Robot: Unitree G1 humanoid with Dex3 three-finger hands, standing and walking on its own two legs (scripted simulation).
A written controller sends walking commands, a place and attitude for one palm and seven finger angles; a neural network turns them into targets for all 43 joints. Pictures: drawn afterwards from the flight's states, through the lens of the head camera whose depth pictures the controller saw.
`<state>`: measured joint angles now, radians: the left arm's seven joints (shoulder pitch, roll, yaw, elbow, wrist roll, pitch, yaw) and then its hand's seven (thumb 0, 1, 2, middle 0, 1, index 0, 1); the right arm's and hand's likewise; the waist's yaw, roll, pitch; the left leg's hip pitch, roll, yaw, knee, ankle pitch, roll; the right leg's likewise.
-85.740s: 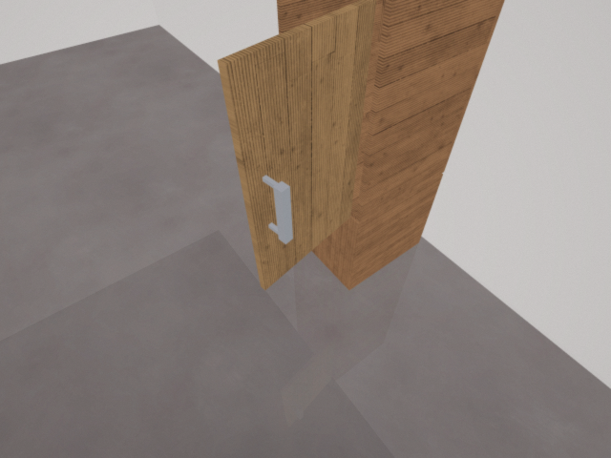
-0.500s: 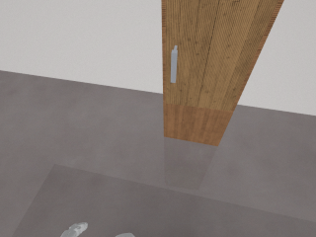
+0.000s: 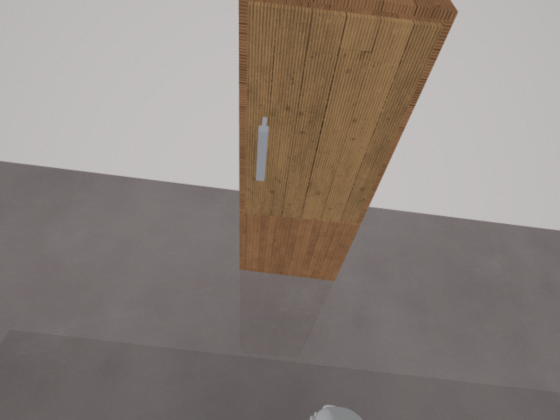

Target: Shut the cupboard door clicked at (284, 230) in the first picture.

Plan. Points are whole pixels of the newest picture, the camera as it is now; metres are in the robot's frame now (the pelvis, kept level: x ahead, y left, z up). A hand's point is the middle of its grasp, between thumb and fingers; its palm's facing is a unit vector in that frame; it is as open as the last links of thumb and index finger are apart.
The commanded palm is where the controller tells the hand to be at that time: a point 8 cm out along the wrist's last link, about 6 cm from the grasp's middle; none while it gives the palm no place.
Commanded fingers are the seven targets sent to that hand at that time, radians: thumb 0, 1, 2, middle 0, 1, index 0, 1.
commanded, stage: take the last steps up to it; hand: left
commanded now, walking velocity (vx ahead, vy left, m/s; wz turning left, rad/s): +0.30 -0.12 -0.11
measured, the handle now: (262, 149) +0.70 +0.06 -0.07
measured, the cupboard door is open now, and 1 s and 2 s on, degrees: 2 2 2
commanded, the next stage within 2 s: come to a stop and stand still in 0.40 s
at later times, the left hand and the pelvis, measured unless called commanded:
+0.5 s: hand (220, 400) +0.19 +0.10 -0.19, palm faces +0.03 -0.98 -0.17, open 7.2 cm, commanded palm none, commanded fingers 0.00 0.90 0.90 -0.20 -0.30 -0.20 -0.30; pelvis +0.17 -0.08 -0.01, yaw +0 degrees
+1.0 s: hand (234, 350) +0.26 +0.08 -0.18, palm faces +0.04 -0.97 -0.26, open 7.3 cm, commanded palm none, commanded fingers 0.00 0.90 0.90 -0.20 -0.30 -0.20 -0.30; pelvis +0.23 -0.11 -0.01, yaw +0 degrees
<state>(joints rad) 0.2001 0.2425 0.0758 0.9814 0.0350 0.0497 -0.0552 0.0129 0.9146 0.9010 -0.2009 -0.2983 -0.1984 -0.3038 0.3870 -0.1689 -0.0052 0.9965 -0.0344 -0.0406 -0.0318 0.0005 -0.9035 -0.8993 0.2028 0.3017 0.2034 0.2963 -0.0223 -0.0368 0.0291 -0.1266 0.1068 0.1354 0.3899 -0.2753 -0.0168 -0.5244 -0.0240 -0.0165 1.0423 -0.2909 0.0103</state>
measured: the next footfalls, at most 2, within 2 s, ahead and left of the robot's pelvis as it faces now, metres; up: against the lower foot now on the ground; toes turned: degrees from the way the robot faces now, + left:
right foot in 0.20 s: +0.15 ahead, -0.18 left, +0.00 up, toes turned -7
left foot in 0.52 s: +0.28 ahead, +0.01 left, +0.00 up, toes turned +7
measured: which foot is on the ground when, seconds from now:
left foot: down 0.00-0.20, up 0.22-0.50, down 0.52-0.80, up 0.82-1.00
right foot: up 0.00-0.18, down 0.20-0.54, up 0.56-0.68, down 0.70-1.00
